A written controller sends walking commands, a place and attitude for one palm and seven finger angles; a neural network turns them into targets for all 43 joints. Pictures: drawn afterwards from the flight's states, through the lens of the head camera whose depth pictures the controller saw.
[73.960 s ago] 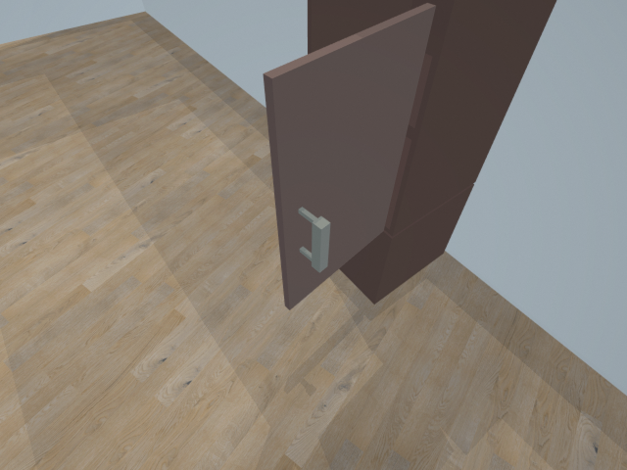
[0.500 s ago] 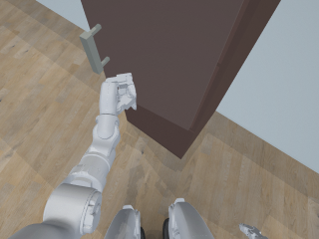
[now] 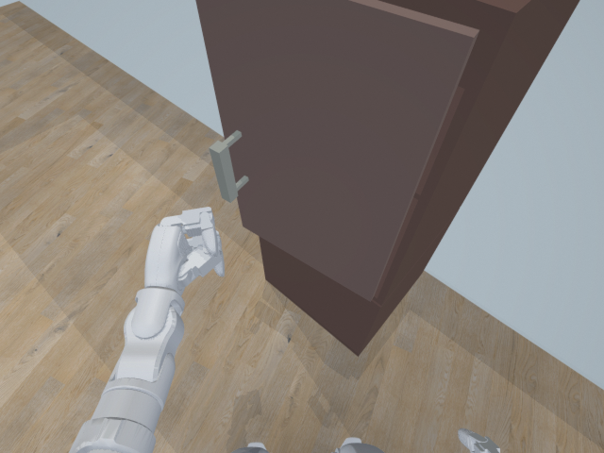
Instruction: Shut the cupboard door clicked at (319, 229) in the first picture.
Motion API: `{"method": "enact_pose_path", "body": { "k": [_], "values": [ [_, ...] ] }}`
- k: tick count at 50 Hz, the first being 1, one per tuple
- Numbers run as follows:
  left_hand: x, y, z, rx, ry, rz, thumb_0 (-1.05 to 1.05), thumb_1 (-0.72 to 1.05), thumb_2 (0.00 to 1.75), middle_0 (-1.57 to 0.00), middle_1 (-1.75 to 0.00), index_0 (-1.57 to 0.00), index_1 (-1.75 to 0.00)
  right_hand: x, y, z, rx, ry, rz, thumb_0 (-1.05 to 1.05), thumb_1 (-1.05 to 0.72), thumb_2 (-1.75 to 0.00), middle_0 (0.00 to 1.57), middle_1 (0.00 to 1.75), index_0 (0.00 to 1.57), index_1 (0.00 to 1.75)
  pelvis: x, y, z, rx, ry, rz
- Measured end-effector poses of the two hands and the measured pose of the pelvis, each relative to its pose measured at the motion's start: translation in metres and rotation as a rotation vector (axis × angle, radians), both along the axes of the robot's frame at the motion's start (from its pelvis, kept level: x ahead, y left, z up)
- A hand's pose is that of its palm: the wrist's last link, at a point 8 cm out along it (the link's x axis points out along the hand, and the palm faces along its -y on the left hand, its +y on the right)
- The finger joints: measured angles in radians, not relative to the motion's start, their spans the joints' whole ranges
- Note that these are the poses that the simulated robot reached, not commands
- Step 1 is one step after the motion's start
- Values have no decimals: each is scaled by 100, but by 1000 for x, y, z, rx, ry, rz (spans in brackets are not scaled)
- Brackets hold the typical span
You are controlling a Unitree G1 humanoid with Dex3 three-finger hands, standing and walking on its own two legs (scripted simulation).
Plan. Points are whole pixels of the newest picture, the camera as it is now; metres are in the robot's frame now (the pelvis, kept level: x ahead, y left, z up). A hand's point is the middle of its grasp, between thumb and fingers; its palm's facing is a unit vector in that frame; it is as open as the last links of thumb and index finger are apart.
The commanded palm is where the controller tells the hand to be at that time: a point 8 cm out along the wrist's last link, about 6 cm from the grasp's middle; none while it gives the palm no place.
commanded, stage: draw the hand back to the body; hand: left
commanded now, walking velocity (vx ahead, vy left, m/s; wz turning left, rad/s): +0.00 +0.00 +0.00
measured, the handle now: (232, 166) +0.61 +0.14 -0.03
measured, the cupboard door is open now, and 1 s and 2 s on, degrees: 7 7 7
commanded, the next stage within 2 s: step back with the hand held close in 1.16 s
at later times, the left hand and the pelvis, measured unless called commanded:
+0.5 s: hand (68, 287) +0.26 +0.23 +0.15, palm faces +0.23 -0.93 -0.28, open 4.0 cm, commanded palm +0.22 +0.28 +0.17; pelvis +0.03 +0.03 +0.05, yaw +1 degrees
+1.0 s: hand out of the picture +0.20 +0.31 +0.20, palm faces +0.48 -0.79 -0.38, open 7.2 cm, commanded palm +0.15 +0.34 +0.23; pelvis +0.01 +0.04 +0.05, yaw +1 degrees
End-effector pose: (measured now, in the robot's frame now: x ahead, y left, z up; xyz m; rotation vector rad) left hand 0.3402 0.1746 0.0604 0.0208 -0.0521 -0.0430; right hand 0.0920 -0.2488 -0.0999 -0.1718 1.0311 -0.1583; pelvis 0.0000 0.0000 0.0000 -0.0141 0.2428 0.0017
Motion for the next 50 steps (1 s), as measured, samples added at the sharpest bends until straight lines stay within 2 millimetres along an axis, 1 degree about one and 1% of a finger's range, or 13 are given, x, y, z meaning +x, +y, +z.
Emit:
{"method": "enact_pose_path", "body": {
  "k": [4, 7, 10, 13, 16, 19, 22, 27, 31, 35, 41, 44, 50],
  "values": [
    [-20, 5, 13, 10, -12, -44, 1, 90, 90, -129, -149, -128, -148, 37, -2, 22, -29, -130, 23, 2, -90, -90, 20, 30, 20, 30, 3, 5, 6, -4, -36, 0],
    [-37, 13, 18, 65, 36, -34, 1, 90, 90, -125, -145, -125, -144, 63, 4, 37, -28, -208, 21, 1, -91, -90, 20, 30, 20, 30, 7, 9, 13, 0, -72, -7],
    [-53, 26, 27, 129, 89, 14, 1, 90, 90, -120, -139, -120, -138, 86, 17, 53, -21, -265, 20, 1, -91, -90, 20, 30, 20, 30, 11, 12, 22, 1, -112, -7],
    [-65, 44, 43, 173, 108, 83, 1, 90, 90, -114, -132, -113, -131, 104, 34, 65, -5, -307, 44, 1, -91, -90, 20, 30, 20, 30, 16, 15, 30, -1, -148, 0],
    [-75, 63, 62, 200, 94, 155, 1, 90, 90, -106, -124, -106, -123, 118, 52, 73, 14, -335, 79, 1, -91, -90, 20, 30, 20, 30, 20, 18, 37, -4, -181, 9],
    [-85, 79, 82, 219, 70, 214, 1, 90, 90, -99, -115, -98, -115, 126, 67, 79, 37, -355, 115, 1, -90, -90, 20, 30, 20, 30, 25, 22, 42, -7, -209, 16],
    [-96, 90, 97, 236, 53, 256, 1, 90, 90, -90, -107, -90, -106, 130, 79, 81, 57, -364, 142, 1, -90, -90, 20, 30, 20, 30, 28, 27, 46, -9, -231, 19],
    [-117, 111, 109, 270, 62, 317, 1, 90, 90, -77, -92, -77, -91, 127, 87, 79, 68, -346, 165, 2, -90, -90, 21, 30, 21, 30, 31, 32, 51, -10, -255, 19],
    [-136, 131, 123, 320, 50, 382, 1, 90, 90, -66, -80, -66, -79, 121, 85, 77, 56, -325, 169, 2, -90, -90, 21, 30, 21, 30, 31, 34, 52, -12, -268, 19],
    [-154, 150, 146, 379, -9, 453, 1, 90, 90, -55, -68, -55, -67, 114, 81, 75, 42, -317, 170, 2, -90, -90, 21, 30, 21, 30, 29, 36, 53, -13, -280, 22],
    [-180, 169, 180, 464, -102, 533, 1, 89, 90, -39, -50, -39, -49, 107, 74, 73, 35, -326, 159, 2, -90, -90, 21, 30, 21, 30, 23, 38, 54, -13, -293, 21],
    [-189, 174, 181, 470, -110, 561, 1, 90, 90, -32, -43, -32, -42, 104, 72, 73, 35, -329, 156, 2, -90, -90, 20, 30, 20, 30, 19, 38, 54, -10, -298, 22],
    [-189, 167, 157, 399, -50, 554, 1, 90, 90, -24, -35, -24, -34, 96, 67, 73, 17, -322, 159, 2, -90, -90, 20, 30, 20, 30, 12, 36, 54, -5, -301, 22]
  ]
}}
